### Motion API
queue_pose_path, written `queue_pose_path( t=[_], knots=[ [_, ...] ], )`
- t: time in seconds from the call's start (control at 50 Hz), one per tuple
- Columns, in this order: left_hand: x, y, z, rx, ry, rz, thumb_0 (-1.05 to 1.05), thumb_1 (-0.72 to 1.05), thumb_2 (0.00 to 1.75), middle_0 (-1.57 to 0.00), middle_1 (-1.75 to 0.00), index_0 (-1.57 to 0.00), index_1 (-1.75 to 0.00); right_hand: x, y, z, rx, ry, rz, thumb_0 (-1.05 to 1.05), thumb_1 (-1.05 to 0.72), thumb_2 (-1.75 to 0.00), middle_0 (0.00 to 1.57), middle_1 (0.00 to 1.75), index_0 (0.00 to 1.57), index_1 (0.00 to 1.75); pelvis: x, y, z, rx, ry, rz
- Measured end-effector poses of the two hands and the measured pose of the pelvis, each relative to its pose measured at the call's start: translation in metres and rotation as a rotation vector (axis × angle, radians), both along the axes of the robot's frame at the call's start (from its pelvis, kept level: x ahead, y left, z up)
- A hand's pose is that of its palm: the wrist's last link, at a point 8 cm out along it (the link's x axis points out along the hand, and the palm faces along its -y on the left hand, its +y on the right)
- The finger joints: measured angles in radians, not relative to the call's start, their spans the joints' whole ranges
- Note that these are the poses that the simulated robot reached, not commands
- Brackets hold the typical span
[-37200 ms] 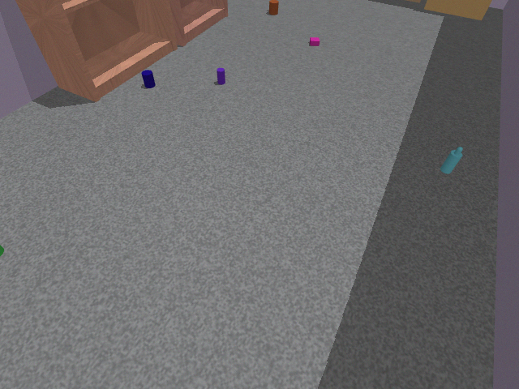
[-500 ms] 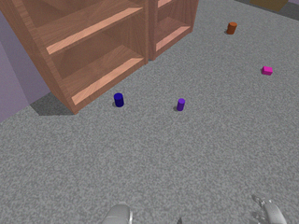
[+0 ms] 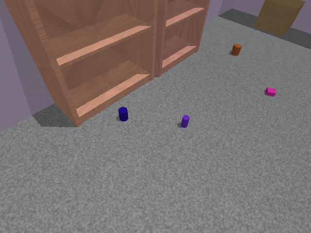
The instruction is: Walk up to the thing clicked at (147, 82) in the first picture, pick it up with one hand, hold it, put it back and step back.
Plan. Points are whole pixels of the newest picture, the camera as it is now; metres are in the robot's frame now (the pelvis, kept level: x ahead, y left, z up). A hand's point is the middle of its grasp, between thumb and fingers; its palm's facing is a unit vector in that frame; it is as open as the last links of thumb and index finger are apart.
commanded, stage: step back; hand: left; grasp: from above
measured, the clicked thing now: (123, 114) +1.10 +0.23 -0.72
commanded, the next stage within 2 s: stand in 0.60 s
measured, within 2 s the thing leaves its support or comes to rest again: neither
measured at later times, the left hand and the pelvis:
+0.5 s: hand out of the picture +0.13 +0.27 -0.16, palm faces +0.06 -0.93 -0.35, open 7.4 cm; pelvis +0.05 +0.00 +0.00, yaw +2 degrees
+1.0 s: hand out of the picture +0.12 +0.26 -0.14, palm faces +0.02 -0.94 -0.33, open 7.4 cm; pelvis +0.05 +0.01 +0.01, yaw +1 degrees
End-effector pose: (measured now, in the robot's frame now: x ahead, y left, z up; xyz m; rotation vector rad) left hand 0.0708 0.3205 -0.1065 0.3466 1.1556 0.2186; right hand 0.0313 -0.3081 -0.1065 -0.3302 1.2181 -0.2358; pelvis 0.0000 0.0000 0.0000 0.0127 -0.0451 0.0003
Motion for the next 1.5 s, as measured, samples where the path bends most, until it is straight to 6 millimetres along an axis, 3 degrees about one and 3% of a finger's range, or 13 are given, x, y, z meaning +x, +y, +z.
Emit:
queue_pose_path(
  t=[0.1, 0.24, 0.48, 0.66, 0.78, 0.92, 1.3, 1.5],
  knots=[
    [0.019, -0.021, -0.002, 0.017, -0.038, -0.003, 0.01, 0.90, 0.90, -0.21, -0.30, -0.21, -0.30, 0.016, -0.025, -0.013, -0.012, 0.008, -0.013, 0.01, -0.90, -0.90, 0.20, 0.30, 0.20, 0.30, 0.011, -0.015, -0.008, -0.028, -0.012, 0.004],
    [0.028, -0.039, 0.004, -0.003, -0.055, 0.030, 0.01, 0.90, 0.90, -0.21, -0.30, -0.21, -0.30, 0.053, -0.023, -0.016, 0.006, 0.014, 0.037, 0.01, -0.91, -0.90, 0.20, 0.30, 0.20, 0.30, 0.028, -0.019, -0.003, -0.010, -0.001, 0.026],
    [0.051, -0.011, -0.011, -0.023, -0.013, 0.076, 0.01, 0.90, 0.90, -0.21, -0.30, -0.21, -0.30, 0.095, 0.013, -0.015, 0.010, 0.019, 0.067, 0.01, -0.91, -0.90, 0.20, 0.30, 0.20, 0.30, 0.051, 0.002, -0.005, -0.013, 0.008, 0.033],
    [0.064, -0.005, -0.008, -0.038, -0.009, 0.068, 0.01, 0.90, 0.90, -0.21, -0.30, -0.21, -0.30, 0.137, 0.032, -0.001, 0.026, -0.057, 0.089, 0.01, -0.90, -0.90, 0.20, 0.30, 0.20, 0.30, 0.061, 0.010, 0.003, -0.021, 0.004, 0.031],
    [0.064, -0.008, -0.004, -0.048, 0.002, 0.051, 0.01, 0.90, 0.90, -0.21, -0.30, -0.21, -0.30, 0.151, 0.035, 0.008, 0.031, -0.113, 0.093, 0.00, -0.90, -0.90, 0.20, 0.30, 0.20, 0.30, 0.060, 0.013, 0.008, -0.017, -0.012, 0.023],
    [0.054, -0.011, 0.000, -0.051, 0.010, 0.041, 0.01, 0.90, 0.90, -0.21, -0.30, -0.21, -0.30, 0.140, 0.031, 0.011, 0.033, -0.110, 0.080, 0.00, -0.90, -0.90, 0.20, 0.30, 0.20, 0.30, 0.051, 0.012, 0.012, -0.014, -0.023, 0.021],
    [0.006, -0.016, 0.001, -0.033, 0.094, 0.042, 0.01, 0.90, 0.90, -0.21, -0.30, -0.21, -0.30, 0.062, 0.014, -0.003, 0.045, 0.041, 0.022, 0.01, -0.91, -0.90, 0.20, 0.30, 0.20, 0.30, 0.030, 0.002, 0.013, -0.011, -0.017, 0.022],
    [0.005, -0.022, -0.001, -0.034, 0.113, 0.031, 0.01, 0.90, 0.90, -0.21, -0.30, -0.21, -0.30, 0.053, 0.008, -0.005, 0.046, 0.068, 0.012, 0.01, -0.91, -0.90, 0.20, 0.30, 0.20, 0.30, 0.032, -0.003, 0.013, -0.013, -0.003, 0.018]
  ],
)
